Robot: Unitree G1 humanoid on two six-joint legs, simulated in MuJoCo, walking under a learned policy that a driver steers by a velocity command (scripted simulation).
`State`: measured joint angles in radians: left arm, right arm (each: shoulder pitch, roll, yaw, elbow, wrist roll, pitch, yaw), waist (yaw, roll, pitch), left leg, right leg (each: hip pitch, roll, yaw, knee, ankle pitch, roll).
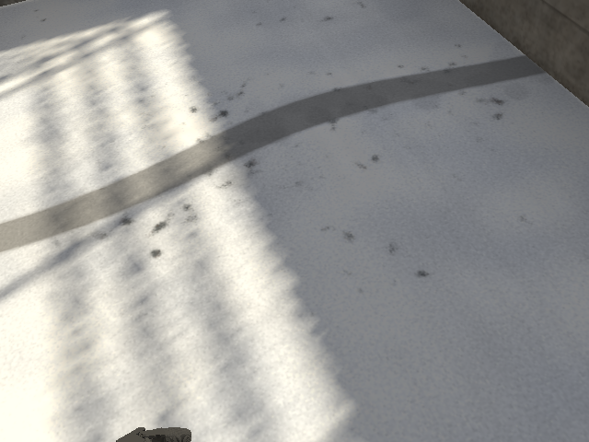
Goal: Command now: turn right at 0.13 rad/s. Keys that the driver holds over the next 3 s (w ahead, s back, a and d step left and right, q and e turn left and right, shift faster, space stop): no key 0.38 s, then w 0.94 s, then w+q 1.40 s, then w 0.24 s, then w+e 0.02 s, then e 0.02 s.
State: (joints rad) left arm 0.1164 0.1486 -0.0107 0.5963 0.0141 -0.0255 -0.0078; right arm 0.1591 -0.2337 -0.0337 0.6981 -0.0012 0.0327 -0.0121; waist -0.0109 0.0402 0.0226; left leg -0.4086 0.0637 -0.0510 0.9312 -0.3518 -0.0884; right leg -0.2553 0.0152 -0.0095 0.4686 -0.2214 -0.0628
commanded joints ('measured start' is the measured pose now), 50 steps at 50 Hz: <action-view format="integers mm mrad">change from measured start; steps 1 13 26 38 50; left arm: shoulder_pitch -30 -44 123 204 162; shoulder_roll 172 107 129 230 193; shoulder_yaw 54 47 68 110 84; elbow -50 26 129 135 45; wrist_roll -4 -6 -31 -50 -47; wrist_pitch -8 14 -27 -65 -81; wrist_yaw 4 16 14 -10 26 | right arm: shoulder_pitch -11 41 101 -17 147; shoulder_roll -50 -36 -76 -15 -121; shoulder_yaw -12 3 1 46 -11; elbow -58 -12 37 -37 73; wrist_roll -4 -13 33 9 -19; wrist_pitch -3 -59 -73 -122 -128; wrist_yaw -5 10 -19 60 11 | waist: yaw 19 -2 22 15 -15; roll -196 59 -25 -140 100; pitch -92 -71 109 21 43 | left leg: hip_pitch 41 196 26 -113 261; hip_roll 2 11 23 10 187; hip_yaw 19 -7 -71 45 -345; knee -132 -540 -545 -177 -767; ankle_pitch -50 241 -327 85 -64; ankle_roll -1 129 243 154 334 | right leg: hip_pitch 109 25 -66 116 -503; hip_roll -236 -30 -40 -194 -144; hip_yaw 211 35 60 160 87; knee -114 26 30 -295 835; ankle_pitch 360 12 -406 32 0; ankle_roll -150 27 -33 -111 36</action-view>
